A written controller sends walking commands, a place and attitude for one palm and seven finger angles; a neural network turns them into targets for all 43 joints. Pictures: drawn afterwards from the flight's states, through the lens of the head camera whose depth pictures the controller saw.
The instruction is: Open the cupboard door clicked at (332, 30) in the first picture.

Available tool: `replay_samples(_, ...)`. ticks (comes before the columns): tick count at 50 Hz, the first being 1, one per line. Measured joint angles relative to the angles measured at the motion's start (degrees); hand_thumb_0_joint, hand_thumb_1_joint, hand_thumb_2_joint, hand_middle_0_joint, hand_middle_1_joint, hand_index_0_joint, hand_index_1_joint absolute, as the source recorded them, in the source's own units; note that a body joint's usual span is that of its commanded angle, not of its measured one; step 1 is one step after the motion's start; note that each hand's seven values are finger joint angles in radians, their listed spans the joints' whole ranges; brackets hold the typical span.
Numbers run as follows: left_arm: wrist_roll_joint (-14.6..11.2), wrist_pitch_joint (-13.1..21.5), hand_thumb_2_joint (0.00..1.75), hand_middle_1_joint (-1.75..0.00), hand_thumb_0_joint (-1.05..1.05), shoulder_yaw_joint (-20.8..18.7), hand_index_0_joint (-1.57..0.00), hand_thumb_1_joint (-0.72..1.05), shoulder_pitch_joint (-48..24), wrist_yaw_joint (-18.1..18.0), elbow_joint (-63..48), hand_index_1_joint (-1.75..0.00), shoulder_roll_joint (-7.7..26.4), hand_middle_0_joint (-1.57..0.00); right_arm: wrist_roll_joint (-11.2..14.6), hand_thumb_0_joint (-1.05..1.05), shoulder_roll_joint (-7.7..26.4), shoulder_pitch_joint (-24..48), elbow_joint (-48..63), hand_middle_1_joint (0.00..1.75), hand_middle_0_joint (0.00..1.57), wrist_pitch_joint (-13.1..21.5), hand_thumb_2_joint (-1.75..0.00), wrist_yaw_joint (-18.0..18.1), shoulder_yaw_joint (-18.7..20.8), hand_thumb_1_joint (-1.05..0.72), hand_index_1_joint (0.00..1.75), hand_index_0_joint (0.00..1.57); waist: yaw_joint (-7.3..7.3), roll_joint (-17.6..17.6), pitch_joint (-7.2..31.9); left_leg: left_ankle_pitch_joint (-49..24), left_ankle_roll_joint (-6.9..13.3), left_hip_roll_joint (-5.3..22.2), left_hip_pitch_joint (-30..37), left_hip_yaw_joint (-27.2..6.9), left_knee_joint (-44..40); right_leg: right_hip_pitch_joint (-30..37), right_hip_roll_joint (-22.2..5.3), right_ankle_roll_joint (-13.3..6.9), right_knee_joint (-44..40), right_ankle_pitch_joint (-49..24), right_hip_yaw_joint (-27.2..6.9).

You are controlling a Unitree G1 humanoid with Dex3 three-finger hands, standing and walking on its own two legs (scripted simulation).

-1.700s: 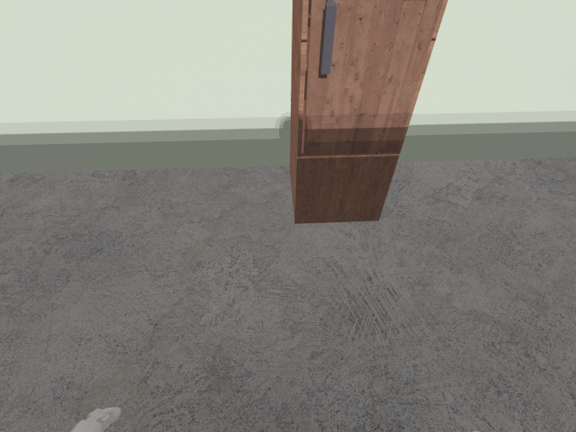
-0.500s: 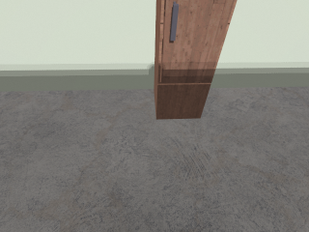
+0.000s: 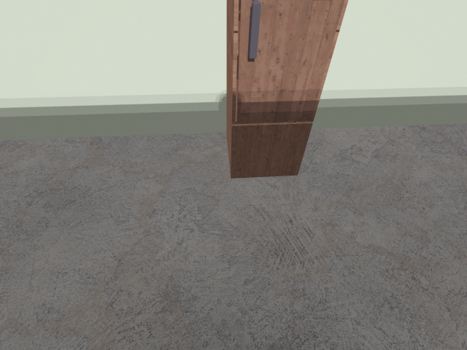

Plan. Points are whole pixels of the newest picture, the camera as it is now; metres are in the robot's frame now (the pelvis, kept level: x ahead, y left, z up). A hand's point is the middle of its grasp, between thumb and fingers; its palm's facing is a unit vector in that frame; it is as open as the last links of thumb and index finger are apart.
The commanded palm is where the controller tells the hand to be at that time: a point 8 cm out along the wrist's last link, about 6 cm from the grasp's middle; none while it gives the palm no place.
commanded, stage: walk to a spot facing it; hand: left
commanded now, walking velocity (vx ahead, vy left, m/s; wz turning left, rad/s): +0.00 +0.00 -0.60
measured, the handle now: (253, 28) +1.08 +0.02 +0.08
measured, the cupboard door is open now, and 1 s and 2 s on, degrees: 0 0 0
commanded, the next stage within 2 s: turn to face it in 1.72 s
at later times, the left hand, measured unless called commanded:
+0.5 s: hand out of the picture +0.04 +0.14 -0.16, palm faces -0.19 -0.95 -0.26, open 7.4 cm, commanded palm none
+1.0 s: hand (155, 333) +0.18 +0.17 -0.17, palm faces -0.46 -0.87 -0.19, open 7.4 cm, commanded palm none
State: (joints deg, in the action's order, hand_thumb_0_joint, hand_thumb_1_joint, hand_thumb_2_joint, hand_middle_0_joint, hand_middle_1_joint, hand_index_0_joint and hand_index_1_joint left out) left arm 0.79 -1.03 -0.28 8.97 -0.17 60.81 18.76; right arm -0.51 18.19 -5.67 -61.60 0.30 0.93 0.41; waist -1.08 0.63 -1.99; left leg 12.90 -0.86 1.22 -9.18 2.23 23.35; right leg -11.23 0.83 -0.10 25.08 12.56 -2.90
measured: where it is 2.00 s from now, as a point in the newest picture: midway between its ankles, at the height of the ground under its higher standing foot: (304, 344)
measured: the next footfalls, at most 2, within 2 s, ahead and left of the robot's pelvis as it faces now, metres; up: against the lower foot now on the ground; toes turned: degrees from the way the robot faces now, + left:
left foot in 0.86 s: +0.08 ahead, +0.09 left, +0.00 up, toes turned -28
right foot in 1.42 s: +0.18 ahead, -0.24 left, +0.00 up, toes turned -58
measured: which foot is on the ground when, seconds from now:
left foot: down 0.00-0.22, up 0.24-0.84, down 0.86-1.00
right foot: down 0.00-0.86, up 0.88-1.00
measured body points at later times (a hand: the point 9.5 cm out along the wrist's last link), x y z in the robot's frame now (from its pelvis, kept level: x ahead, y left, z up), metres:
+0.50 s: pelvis -0.03 -0.05 +0.00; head +0.01 -0.08 +0.45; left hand +0.05 +0.19 -0.14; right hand -0.01 -0.32 -0.16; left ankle -0.02 +0.13 -0.65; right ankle -0.01 -0.11 -0.74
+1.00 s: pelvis +0.03 +0.01 +0.00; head +0.05 +0.04 +0.45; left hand +0.21 +0.22 -0.15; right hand -0.05 -0.24 -0.11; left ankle +0.04 +0.10 -0.74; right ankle -0.01 -0.13 -0.66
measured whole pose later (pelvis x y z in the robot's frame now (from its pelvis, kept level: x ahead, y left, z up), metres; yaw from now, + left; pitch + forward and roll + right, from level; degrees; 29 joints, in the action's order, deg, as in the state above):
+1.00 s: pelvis +0.03 +0.01 +0.00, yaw -32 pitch +0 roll -2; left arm 2.3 -2.1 -6.0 17.3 2.8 54.2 15.9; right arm -0.8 11.2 -17.1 -52.9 2.3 1.2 1.5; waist -0.9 2.5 2.0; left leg 16.2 2.2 1.4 -6.6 4.2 22.1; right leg -31.3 3.6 1.3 58.4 16.3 -3.0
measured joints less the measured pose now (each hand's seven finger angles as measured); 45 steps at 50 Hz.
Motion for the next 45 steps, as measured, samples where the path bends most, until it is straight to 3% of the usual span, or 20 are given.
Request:
replay_samples(5,0.23,-1.7,0.9,-0.3,0.01,-0.68,-0.2,0.91,1.61,0.51,-2.44,-0.3,-1.66,-0.2,-0.15,0.0,-2.83,-0.85,3.19,0.3,0.2,-0.85,-0.89,0.28,0.6,-0.9,0.3,0.2,-0.19,1.03,-1.34,2.19,-0.13,0.51,-1.89,3.17,4.12,-5.08,0.46,0.0,8.23,2.59,-1.92)
replay_samples(9,0.28,-2.66,0.9,-0.3,0.01,-1.4,-0.2,0.91,2.93,1.01,-4.17,-0.3,-3.58,-0.2,-0.35,0.0,-4.58,-1.77,4.75,0.3,0.2,-1.24,-0.89,0.1,1.1,-0.9,0.3,0.2,-0.64,0.73,-3.16,4.14,-0.84,1.99,-2.46,6.18,7.59,-8.96,-0.49,0.73,18.98,11.58,1.75)
replay_samples(11,0.4,-2.3,0.9,-0.3,0.01,-1.63,-0.2,0.91,4.14,1.42,-5.3,-0.3,-4.75,-0.2,-0.44,0.0,-4.67,-2.45,5.16,0.3,0.2,-1.69,-0.89,-0.03,1.46,-0.9,0.3,0.2,-0.97,-0.53,-3.39,5.99,-1.85,3.65,-3.75,7.09,11.2,-7.64,-0.98,0.77,15.84,8.0,3.56)
replay_samples(13,0.74,-1.28,0.9,-0.3,0.01,-1.67,-0.2,0.91,5.02,1.26,-5.96,-0.3,-5.88,-0.2,-0.21,0.0,-4.55,-2.59,5.27,0.3,0.2,-2.7,-0.89,-0.04,2.01,-0.9,0.3,0.2,-0.9,-2.16,-3.6,11.18,-1.96,4.72,-8.0,4.77,20.5,-8.43,0.59,-2.24,15.99,6.63,4.28)
replay_samples(15,0.64,-0.98,0.9,-0.3,0.01,-1.63,-0.2,0.91,5.55,0.81,-6.44,-0.3,-6.76,-0.2,-0.03,0.0,-4.72,-2.76,5.3,0.3,0.2,-3.5,-0.89,0.03,2.41,-0.9,0.3,0.2,-0.66,-2.35,-3.92,14.26,-1.7,3.09,-12.59,1.06,30.82,-8.31,1.26,-4.49,14.92,6.58,4.34)
replay_samples(18,0.28,-0.93,0.9,-0.3,0.01,-1.82,-0.2,0.91,6.42,0.36,-6.87,-0.3,-7.67,-0.2,-0.03,0.0,-4.89,-2.58,5.29,0.3,0.2,-3.67,-0.89,-0.16,2.66,-0.9,0.3,0.2,-1.11,-1.65,-3.95,10.42,-1.9,1.98,-16.96,-0.9,39.25,-7.07,2.28,-5.16,9.4,3.14,2.88)
replay_samples(21,0.01,-0.62,0.9,-0.3,0.01,-1.85,-0.2,0.91,7.19,0.34,-6.91,-0.3,-8.19,-0.2,-0.13,0.0,-4.66,-2.17,5.84,0.3,0.2,-3.43,-0.89,-0.06,2.97,-0.9,0.3,0.2,-1.1,-1.04,-3.49,6.72,-2.59,1.7,-18.85,-1.97,40.9,-6.25,3.29,-5.47,4.35,-0.38,0.87)
replay_samples(29,0.04,-0.17,0.9,-0.3,0.01,-2.69,-0.2,0.9,7.76,0.46,-6.8,-0.3,-8.49,-0.2,-0.69,0.0,-2.95,-2.09,6.71,0.3,0.2,-3.45,-0.89,0.4,3.6,-0.9,0.3,0.2,-1.18,-1.62,-0.74,4.1,-3.67,1.82,-18.45,-4.63,38.72,-5.35,6.34,-5.35,-1.99,-5.05,-3.43)
replay_samples(35,0.56,0.73,0.9,-0.3,0.01,-3.08,-0.2,0.91,8.67,0.84,-6.86,-0.3,-7.47,-0.2,-0.92,0.0,-2.91,-3.39,7.38,0.3,0.19,-2.57,-0.89,-0.35,3.55,-0.91,0.3,0.2,-1.75,-0.82,2.06,6.92,-3.3,1.3,-15.79,-3.67,30.38,-4.8,7.56,-5.14,-4.31,-6.39,-7.01)
replay_samples(42,0.8,0.13,0.9,-0.3,0.01,-3.53,-0.2,0.91,9.57,1.1,-7.15,-0.3,-5.37,-0.2,-0.05,0.0,-4.67,-4.8,9.15,0.3,0.19,-0.41,-0.89,-0.66,2.91,-0.91,0.3,0.2,-2.32,1.23,3.8,8.09,-0.89,-1.39,-8.41,-3.01,10.98,-5.17,8.38,-2.99,-2.77,-5.17,-11.62)
replay_samples(44,0.49,-0.31,0.9,-0.3,0.01,-3.95,-0.2,0.91,9.82,1.19,-7.09,-0.3,-4.81,-0.2,0.04,0.0,-5.07,-5.74,9.73,0.3,0.2,0.91,-0.89,-0.31,2.47,-0.9,0.3,0.2,-1.35,1.22,4.16,4.59,0.63,-1.27,-4.72,-2.54,3.83,-7.53,9.02,-2.15,3.51,1.39,-11.04)
replay_samples(45,0.41,-0.63,0.9,-0.3,0.01,-4.31,-0.2,0.91,9.64,1.32,-6.64,-0.3,-4.48,-0.2,0.01,0.0,-5.52,-6.21,9.73,0.3,0.2,1.23,-0.89,-0.11,2.23,-0.9,0.3,0.2,-0.84,1.69,4.09,3.39,1.57,-1.44,-4.07,-1.68,3.82,-9.56,8.21,-1.45,8.98,6.07,-8.9)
